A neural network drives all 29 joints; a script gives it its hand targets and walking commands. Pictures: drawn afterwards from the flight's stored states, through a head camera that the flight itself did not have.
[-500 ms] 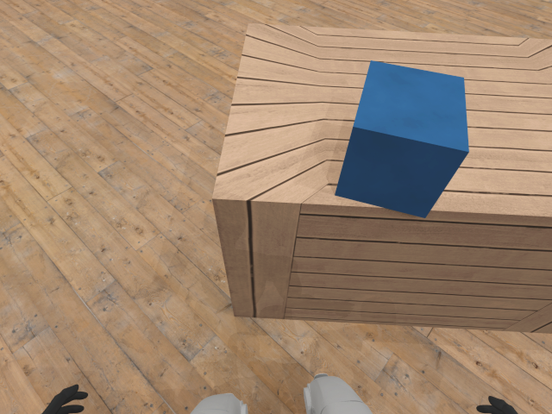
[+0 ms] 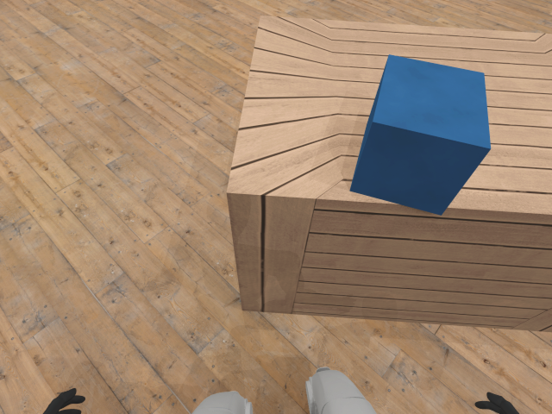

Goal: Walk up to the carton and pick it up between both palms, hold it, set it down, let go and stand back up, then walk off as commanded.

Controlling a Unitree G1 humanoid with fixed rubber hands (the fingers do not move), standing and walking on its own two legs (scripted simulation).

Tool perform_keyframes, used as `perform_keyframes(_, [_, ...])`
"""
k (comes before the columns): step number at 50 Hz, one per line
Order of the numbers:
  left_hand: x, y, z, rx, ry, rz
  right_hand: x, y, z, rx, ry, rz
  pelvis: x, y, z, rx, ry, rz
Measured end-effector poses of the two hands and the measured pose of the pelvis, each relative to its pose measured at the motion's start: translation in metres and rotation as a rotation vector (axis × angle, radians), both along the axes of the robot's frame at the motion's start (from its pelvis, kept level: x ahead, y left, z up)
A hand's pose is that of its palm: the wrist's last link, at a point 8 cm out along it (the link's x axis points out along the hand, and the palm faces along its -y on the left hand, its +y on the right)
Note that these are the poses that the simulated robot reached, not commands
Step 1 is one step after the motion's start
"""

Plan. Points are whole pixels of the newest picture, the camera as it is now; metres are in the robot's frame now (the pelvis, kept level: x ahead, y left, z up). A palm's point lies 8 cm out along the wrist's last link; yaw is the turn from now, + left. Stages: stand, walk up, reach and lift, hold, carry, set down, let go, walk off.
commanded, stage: walk up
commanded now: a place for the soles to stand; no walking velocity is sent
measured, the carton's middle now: (414, 133) +0.60 -0.27 +0.03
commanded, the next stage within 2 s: none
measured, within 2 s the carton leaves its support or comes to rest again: neither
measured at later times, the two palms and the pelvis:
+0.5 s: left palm out of the picture +0.09 +0.31 -0.07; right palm out of the picture +0.07 -0.34 -0.08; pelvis -0.02 -0.01 +0.00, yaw +0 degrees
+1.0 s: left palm out of the picture +0.08 +0.30 -0.07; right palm out of the picture +0.08 -0.36 -0.08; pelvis -0.02 -0.03 +0.00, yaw -1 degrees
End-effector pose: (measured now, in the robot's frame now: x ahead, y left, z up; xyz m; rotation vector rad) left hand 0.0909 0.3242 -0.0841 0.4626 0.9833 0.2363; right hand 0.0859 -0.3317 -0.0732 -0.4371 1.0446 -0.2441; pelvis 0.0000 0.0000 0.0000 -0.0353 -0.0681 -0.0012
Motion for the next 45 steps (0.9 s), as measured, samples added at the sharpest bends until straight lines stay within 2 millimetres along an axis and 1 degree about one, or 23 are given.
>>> perform_keyframes(5, [0.002,-0.008,-0.005,-0.02,0.007,-0.005,0.001,-0.007,0.006,-0.021,-0.002,-0.005,0.002,-0.005,0.001,0.007,0.006,-0.002])
perform_keyframes(10, [0.002,-0.02,-0.004,-0.005,0.003,-0.008,-0.002,-0.02,-0.002,-0.008,0.005,-0.019,0.001,-0.018,-0.003,0.028,0.001,-0.005])
perform_keyframes(14, [-0.003,-0.024,0.004,0.02,-0.015,-0.003,0.01,-0.023,-0.009,0.021,-0.031,-0.019,-0.002,-0.025,-0.004,0.03,-0.026,-0.005])
perform_keyframes(16, [-0.006,-0.021,0.009,0.031,-0.024,-0.001,0.016,-0.022,-0.008,0.029,-0.052,-0.012,-0.005,-0.024,-0.004,0.03,-0.032,-0.004])
perform_keyframes(18, [-0.008,-0.018,0.012,0.038,-0.029,-0.003,0.017,-0.02,-0.008,0.033,-0.065,-0.005,-0.01,-0.021,-0.003,0.026,-0.029,-0.003])
perform_keyframes(20, [-0.008,-0.013,0.011,0.036,-0.032,-0.008,0.013,-0.018,-0.009,0.031,-0.065,0.002,-0.016,-0.016,-0.005,0.019,-0.017,-0.002])
perform_keyframes(22, [-0.007,-0.01,0.01,0.029,-0.041,-0.008,0.002,-0.015,-0.011,0.029,-0.05,0.005,-0.02,-0.012,-0.006,0.02,-0.025,0.004])
perform_keyframes(24, [-0.006,-0.009,0.011,0.024,-0.052,-0.006,-0.01,-0.012,-0.012,0.03,-0.028,0.004,-0.02,-0.011,-0.005,0.022,-0.027,0.007])
perform_keyframes(26, [-0.005,-0.01,0.01,0.019,-0.051,-0.007,-0.016,-0.013,-0.01,0.025,-0.017,0.002,-0.02,-0.012,-0.004,0.02,-0.027,0.004])
perform_keyframes(30, [-0.003,-0.02,0.005,-0.006,-0.032,-0.023,-0.017,-0.019,-0.004,0.014,-0.028,-0.002,-0.018,-0.018,-0.002,0.017,-0.02,-0.008])
perform_keyframes(34, [0.002,-0.034,0.003,-0.011,-0.026,-0.031,-0.017,-0.032,-0.005,0.012,-0.02,-0.01,-0.015,-0.03,-0.003,0.031,-0.014,-0.014])
perform_keyframes(37, [0.002,-0.043,0.006,0.003,-0.031,-0.031,-0.013,-0.042,-0.011,0.023,-0.018,-0.016,-0.013,-0.04,-0.005,0.033,-0.021,-0.014])
perform_keyframes(39, [-0.002,-0.045,0.01,0.015,-0.033,-0.025,-0.008,-0.043,-0.012,0.036,-0.028,-0.014,-0.012,-0.044,-0.003,0.038,-0.031,-0.014])
perform_keyframes(43, [-0.007,-0.041,0.019,0.036,-0.03,-0.021,0.005,-0.042,-0.011,0.047,-0.06,-0.006,-0.015,-0.043,-0.001,0.035,-0.032,-0.014])
perform_keyframes(45, [-0.009,-0.036,0.02,0.039,-0.026,-0.022,0.007,-0.039,-0.011,0.046,-0.069,-0.003,-0.017,-0.039,-0.001,0.03,-0.027,-0.014])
